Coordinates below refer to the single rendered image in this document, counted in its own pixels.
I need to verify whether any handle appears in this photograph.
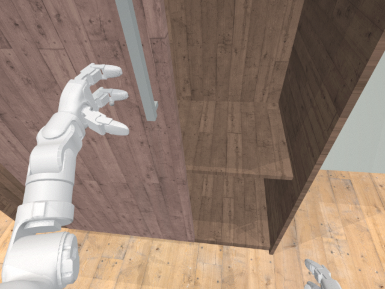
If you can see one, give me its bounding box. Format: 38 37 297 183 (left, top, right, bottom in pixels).
115 0 158 121

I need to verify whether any wardrobe door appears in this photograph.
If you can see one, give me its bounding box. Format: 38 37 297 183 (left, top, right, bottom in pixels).
0 0 195 243
0 163 25 209

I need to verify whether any robot right hand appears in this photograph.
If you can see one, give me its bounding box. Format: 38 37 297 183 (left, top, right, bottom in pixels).
304 259 342 289

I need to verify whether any robot left hand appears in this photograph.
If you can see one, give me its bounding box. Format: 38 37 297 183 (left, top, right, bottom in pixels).
58 63 129 135

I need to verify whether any robot left forearm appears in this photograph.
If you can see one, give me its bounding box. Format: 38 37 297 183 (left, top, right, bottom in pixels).
1 112 85 283

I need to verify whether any robot left upper arm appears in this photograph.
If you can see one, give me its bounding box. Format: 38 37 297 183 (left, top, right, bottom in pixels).
0 231 79 289

